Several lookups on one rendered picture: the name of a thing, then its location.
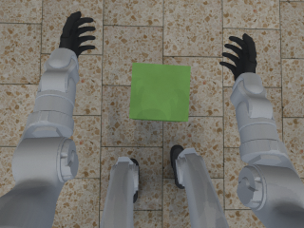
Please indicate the robot right foot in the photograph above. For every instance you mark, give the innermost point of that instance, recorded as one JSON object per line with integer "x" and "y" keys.
{"x": 174, "y": 153}

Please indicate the carton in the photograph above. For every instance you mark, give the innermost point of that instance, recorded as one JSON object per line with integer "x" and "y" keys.
{"x": 160, "y": 92}

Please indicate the left robot forearm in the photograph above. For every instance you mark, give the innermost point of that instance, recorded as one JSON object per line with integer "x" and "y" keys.
{"x": 55, "y": 99}

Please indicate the left robot thigh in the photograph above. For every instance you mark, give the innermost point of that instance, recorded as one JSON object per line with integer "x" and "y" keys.
{"x": 118, "y": 205}

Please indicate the robot right hand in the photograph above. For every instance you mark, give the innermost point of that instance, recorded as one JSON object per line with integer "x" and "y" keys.
{"x": 247, "y": 55}

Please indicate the right robot upper arm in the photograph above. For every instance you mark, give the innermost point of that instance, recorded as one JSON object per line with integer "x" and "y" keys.
{"x": 274, "y": 193}

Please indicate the right robot forearm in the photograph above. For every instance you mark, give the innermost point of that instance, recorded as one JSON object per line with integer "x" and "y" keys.
{"x": 256, "y": 124}

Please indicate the left robot upper arm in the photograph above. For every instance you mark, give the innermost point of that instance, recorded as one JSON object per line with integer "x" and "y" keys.
{"x": 41, "y": 167}

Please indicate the robot left hand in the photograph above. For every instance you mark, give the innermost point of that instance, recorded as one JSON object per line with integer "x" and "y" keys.
{"x": 70, "y": 35}

